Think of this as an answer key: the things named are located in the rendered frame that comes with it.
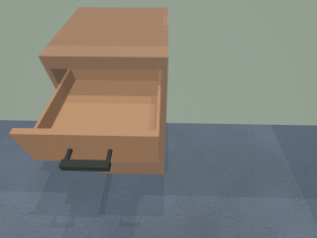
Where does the handle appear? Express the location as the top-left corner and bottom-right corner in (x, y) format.
(58, 148), (113, 172)

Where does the cabinet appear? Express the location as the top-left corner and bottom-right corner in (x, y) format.
(39, 7), (168, 176)

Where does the drawer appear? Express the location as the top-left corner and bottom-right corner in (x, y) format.
(9, 68), (161, 164)

